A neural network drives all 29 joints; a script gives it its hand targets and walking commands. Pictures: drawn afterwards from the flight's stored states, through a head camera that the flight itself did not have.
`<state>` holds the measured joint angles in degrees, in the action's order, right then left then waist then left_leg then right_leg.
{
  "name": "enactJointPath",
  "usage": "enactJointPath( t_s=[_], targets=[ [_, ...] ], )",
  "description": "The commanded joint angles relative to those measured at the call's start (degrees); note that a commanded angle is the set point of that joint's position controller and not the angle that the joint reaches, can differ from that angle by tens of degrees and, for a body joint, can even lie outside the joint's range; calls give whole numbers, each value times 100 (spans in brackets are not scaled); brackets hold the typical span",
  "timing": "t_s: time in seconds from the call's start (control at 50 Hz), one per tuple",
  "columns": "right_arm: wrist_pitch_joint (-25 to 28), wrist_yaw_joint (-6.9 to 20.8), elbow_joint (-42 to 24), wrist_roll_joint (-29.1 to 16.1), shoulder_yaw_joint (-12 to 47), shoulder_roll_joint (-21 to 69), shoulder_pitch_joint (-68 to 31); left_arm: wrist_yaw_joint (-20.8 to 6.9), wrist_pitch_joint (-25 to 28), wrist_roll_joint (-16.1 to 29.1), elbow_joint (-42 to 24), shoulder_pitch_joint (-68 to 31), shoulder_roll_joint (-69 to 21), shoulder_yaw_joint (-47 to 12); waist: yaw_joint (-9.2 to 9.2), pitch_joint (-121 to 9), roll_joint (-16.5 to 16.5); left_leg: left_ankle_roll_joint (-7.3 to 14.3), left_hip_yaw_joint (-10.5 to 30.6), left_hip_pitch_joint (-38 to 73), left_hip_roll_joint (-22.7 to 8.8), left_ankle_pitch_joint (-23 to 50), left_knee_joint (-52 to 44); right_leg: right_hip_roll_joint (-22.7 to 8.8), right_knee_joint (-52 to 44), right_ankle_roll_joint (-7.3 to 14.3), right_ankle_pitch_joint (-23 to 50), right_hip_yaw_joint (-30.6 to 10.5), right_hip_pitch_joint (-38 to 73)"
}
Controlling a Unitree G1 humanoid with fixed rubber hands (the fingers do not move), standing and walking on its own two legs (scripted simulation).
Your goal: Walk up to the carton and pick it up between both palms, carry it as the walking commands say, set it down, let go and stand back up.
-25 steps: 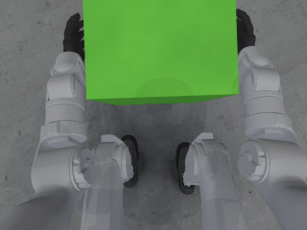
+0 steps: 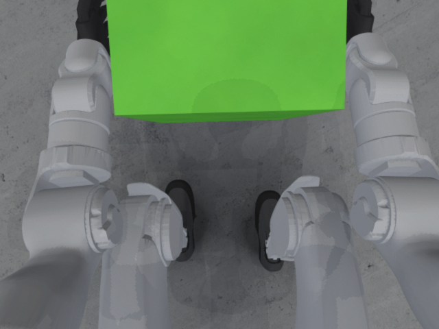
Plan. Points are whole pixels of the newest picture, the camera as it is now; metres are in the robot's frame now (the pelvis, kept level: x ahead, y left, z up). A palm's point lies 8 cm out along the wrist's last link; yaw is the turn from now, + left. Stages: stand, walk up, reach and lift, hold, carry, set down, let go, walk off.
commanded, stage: set down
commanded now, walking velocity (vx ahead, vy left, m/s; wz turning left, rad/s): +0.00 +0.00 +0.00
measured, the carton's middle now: (222, 54) +0.52 +0.01 -0.22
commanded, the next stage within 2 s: none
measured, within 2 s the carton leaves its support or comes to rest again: rests again in 0.60 s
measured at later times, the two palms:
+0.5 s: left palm (101, 46) +0.52 +0.19 -0.16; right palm (346, 42) +0.52 -0.18 -0.16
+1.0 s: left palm (102, 51) +0.52 +0.20 -0.17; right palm (341, 44) +0.52 -0.17 -0.17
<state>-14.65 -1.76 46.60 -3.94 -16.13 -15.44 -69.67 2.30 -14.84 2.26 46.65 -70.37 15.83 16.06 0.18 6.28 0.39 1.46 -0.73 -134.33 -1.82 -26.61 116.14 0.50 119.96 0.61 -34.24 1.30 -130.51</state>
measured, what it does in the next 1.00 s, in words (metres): stands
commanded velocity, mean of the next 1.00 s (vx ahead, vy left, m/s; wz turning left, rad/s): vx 0.00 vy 0.00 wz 0.00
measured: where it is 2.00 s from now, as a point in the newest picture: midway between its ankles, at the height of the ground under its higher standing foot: (226, 238)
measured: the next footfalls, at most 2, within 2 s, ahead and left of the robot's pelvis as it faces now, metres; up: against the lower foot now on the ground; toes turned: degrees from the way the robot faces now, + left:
none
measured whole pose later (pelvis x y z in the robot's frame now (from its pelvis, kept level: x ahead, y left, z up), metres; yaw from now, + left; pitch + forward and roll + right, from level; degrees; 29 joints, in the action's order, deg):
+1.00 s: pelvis -0.01 +0.00 -0.03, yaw +0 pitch +38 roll -1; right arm -11.2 -2.4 57.2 -5.1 -14.3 -17.4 -76.0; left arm 3.4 -10.1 7.8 59.6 -77.1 19.3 11.5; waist 0.2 13.0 0.4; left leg 1.1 -0.2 -134.8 -0.7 -25.4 121.8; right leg 0.7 125.8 0.2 -33.5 1.1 -130.7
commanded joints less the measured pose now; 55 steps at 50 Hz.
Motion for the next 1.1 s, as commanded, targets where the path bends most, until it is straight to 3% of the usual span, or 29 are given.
enactJointPath(
  t_s=[0.0, 0.32, 0.62, 1.08],
  targets=[
    [262, 1344, -1244, -751, 2680, 5245, -3822, -1239, 168, 757, -939, -3417, -5382, -2573, -26, -7685, -72, -55, -142, 5021, 750, 2200, -340, 605, -1060, -95, 2090, 155, 3064],
    [365, 1279, -647, -701, 2452, 5179, -3864, -1218, 337, 744, -455, -3634, -5090, -2309, 69, -6572, -57, -61, -171, 4386, 688, 1565, -212, 570, -939, -62, 1556, 98, 2691],
    [504, 1220, -594, -753, 2459, 5003, -4034, -1155, 476, 1030, -156, -3740, -5134, -2375, -62, -6528, -64, -73, -131, 4432, 697, 1679, 5, 541, -742, -44, 1662, 118, 2665],
    [434, 1422, 435, -369, 1767, 4529, -3837, -1158, 474, 787, 605, -3829, -4759, -2005, -156, -4901, -252, -54, -37, 3870, 604, 567, -79, 406, -681, 59, 580, 86, 1696]
  ],
)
